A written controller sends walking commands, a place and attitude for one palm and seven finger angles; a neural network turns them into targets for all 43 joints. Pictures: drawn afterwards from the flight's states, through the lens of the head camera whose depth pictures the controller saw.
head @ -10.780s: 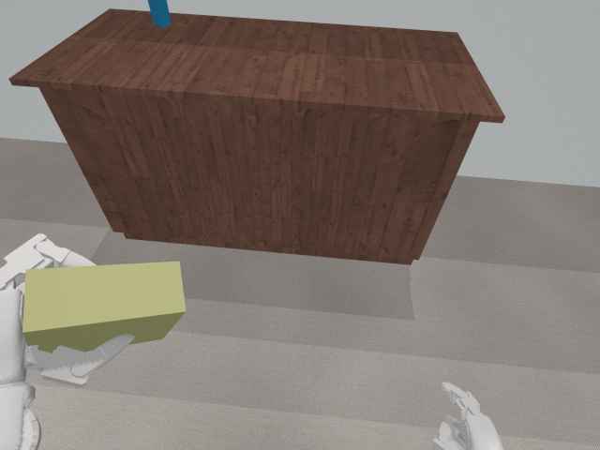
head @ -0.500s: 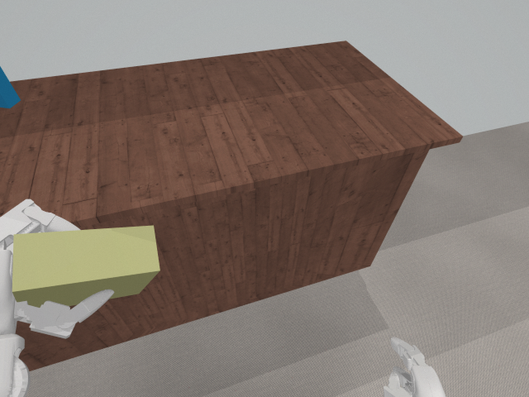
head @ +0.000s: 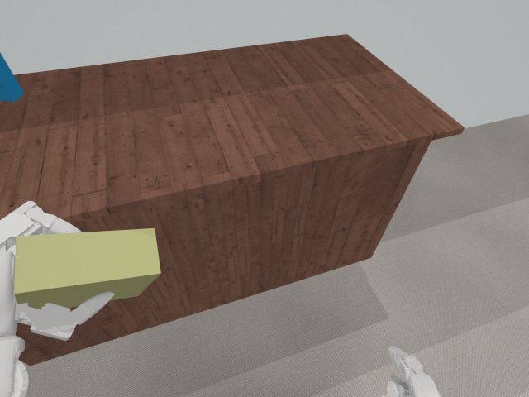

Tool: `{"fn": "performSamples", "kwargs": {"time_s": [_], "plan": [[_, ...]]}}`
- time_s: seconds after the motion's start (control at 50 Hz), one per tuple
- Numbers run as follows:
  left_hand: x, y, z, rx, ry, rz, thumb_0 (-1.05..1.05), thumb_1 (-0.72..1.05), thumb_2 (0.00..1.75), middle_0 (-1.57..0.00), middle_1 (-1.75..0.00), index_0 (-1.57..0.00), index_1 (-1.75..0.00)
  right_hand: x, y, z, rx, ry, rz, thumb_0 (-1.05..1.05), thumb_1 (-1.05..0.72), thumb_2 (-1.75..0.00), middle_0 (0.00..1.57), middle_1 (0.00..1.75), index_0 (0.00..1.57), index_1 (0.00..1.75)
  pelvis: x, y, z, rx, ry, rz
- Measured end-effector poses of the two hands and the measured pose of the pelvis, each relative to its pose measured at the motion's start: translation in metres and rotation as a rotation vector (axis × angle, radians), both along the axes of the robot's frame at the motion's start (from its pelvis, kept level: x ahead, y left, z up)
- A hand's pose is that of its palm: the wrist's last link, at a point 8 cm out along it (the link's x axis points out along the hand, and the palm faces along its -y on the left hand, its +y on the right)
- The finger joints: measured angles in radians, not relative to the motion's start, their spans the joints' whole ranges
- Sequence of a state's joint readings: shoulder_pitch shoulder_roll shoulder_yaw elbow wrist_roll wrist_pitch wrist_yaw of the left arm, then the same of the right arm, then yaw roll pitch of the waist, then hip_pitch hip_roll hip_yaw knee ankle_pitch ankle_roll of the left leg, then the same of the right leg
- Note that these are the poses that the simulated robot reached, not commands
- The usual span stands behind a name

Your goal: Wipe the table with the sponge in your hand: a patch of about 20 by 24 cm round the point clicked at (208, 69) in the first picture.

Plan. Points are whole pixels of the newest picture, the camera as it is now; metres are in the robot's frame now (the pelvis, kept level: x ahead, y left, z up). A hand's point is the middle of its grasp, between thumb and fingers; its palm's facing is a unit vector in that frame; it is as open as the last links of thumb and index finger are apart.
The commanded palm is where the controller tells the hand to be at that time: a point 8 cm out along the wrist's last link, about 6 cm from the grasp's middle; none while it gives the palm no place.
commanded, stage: come to a stop and stand still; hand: left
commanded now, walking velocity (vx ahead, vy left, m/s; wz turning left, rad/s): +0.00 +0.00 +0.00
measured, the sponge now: (109, 269) +0.23 +0.21 +0.14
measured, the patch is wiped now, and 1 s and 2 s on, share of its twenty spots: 0.00 0.00 0.00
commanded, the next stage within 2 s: look again from close up in 0.02 s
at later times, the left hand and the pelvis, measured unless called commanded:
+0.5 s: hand (84, 232) +0.27 +0.26 +0.14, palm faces +0.29 -0.88 -0.37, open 9.7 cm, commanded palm +0.22 +0.30 +0.18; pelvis +0.04 +0.03 +0.01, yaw -3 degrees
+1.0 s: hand (63, 185) +0.33 +0.31 +0.16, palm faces +0.40 -0.85 -0.34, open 9.7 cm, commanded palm +0.27 +0.34 +0.18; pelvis +0.11 +0.06 -0.01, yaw +1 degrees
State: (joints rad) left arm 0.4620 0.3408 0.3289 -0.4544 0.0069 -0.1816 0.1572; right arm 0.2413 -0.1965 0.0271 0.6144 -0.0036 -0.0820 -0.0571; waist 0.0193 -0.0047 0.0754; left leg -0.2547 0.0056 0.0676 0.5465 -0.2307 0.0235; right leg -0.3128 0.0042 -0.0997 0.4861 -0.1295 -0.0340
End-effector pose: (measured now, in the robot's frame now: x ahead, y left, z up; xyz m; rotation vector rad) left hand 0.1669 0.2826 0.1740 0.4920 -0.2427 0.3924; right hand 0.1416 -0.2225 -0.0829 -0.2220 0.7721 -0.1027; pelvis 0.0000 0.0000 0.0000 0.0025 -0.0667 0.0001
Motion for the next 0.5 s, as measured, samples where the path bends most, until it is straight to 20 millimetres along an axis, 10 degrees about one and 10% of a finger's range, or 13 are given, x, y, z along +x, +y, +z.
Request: {"fn": "performSamples", "kwargs": {"time_s": [0.14, 0.26, 0.4, 0.5], "plan": [[0.01, -0.001, 0.011, 0.037, -0.046, -0.033, -0.01, -0.46, 1.0, -0.79, -1.34, -0.79, -1.34, 0.012, 0.001, 0.003, -0.018, -0.014, 0.023, 0.01, -0.91, -0.9, 0.2, 0.3, 0.2, 0.3, 0.003, 0.0, -0.001, -0.005, 0.012, 0.011], [0.043, 0.045, 0.057, 0.111, -0.286, 0.014, -0.01, -0.46, 1.0, -0.79, -1.34, -0.79, -1.34, 0.016, 0.011, 0.011, -0.003, -0.05, 0.108, 0.01, -0.91, -0.9, 0.2, 0.3, 0.2, 0.3, 0.01, -0.001, -0.003, -0.009, 0.033, -0.001], [0.06, 0.009, 0.005, -0.06, -0.096, -0.144, -0.01, -0.46, 1.0, -0.79, -1.34, -0.79, -1.34, 0.015, 0.009, 0.028, -0.032, -0.092, 0.002, 0.01, -0.9, -0.9, 0.2, 0.3, 0.21, 0.3, 0.031, 0.023, 0.004, -0.015, 0.033, -0.056], [0.072, 0.021, -0.022, -0.06, 0.046, -0.139, -0.01, -0.46, 1.0, -0.79, -1.34, -0.78, -1.34, 0.025, 0.013, 0.029, -0.067, -0.058, -0.024, 0.01, -0.9, -0.9, 0.2, 0.3, 0.2, 0.3, 0.043, 0.031, 0.005, -0.01, 0.038, -0.05]]}}
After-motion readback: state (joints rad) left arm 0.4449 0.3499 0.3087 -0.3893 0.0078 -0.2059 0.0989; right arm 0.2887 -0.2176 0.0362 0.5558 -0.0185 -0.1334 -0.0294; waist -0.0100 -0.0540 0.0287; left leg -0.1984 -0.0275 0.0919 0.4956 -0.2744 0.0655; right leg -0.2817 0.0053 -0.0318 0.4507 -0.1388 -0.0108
